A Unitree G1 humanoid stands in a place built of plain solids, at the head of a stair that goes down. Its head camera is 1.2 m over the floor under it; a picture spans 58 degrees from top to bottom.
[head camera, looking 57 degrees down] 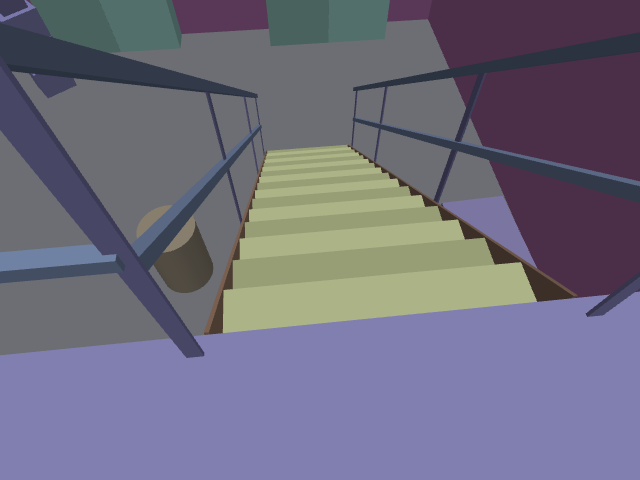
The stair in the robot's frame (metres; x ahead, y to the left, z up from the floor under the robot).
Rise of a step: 0.19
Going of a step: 0.24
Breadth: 1.09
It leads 6 degrees to the left of straight ahead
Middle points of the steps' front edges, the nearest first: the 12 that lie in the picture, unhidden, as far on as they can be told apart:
0.51 -0.23 0.00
0.75 -0.20 -0.19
0.98 -0.18 -0.38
1.22 -0.15 -0.57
1.45 -0.13 -0.76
1.68 -0.10 -0.95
1.92 -0.08 -1.15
2.15 -0.05 -1.34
2.39 -0.03 -1.53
2.62 0.00 -1.72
2.85 0.02 -1.91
3.09 0.05 -2.10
